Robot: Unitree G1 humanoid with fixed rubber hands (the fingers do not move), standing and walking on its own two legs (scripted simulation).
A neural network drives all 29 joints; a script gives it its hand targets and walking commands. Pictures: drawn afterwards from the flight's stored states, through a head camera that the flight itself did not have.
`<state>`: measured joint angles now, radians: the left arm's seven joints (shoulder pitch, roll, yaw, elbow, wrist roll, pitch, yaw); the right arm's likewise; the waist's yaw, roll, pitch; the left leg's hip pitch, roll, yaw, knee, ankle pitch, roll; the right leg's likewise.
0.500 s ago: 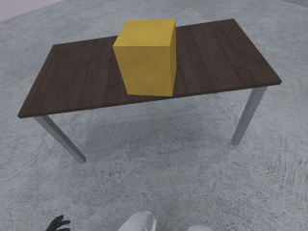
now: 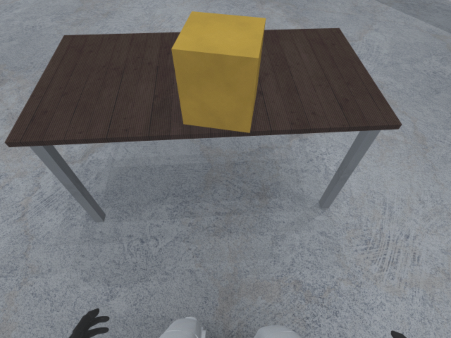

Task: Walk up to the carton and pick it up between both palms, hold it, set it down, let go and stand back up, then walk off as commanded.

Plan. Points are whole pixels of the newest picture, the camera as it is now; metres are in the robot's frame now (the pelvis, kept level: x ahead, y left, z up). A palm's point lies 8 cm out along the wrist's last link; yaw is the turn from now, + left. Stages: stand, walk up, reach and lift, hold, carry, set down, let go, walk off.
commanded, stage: walk off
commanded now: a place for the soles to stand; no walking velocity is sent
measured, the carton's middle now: (221, 74) +0.78 -0.01 -0.01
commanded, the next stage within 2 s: stand in 0.06 s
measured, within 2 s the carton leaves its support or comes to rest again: neither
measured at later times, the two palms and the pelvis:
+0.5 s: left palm out of the picture +0.13 +0.28 -0.10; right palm out of the picture +0.05 -0.31 -0.11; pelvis +0.00 +0.00 +0.01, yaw +1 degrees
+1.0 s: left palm out of the picture +0.11 +0.28 -0.10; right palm out of the picture +0.04 -0.31 -0.11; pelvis -0.01 +0.00 +0.01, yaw +1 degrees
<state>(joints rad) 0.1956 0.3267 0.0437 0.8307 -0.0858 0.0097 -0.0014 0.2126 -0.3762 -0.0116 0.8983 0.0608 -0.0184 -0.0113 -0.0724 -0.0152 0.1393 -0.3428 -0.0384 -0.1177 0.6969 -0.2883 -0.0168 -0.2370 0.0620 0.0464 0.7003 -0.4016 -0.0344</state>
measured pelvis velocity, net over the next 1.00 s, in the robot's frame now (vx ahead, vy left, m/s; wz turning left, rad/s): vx -0.01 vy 0.00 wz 0.02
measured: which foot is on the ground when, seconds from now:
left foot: down 0.00-1.00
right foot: down 0.00-1.00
